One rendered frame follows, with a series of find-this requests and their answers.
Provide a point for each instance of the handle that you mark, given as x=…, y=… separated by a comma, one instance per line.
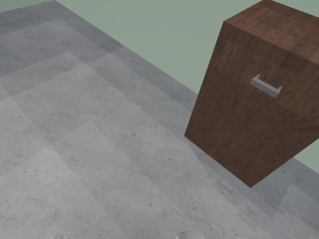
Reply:
x=271, y=91

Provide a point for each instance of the cabinet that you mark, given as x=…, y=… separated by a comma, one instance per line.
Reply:
x=245, y=131

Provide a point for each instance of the drawer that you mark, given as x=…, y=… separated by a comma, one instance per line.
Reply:
x=297, y=94

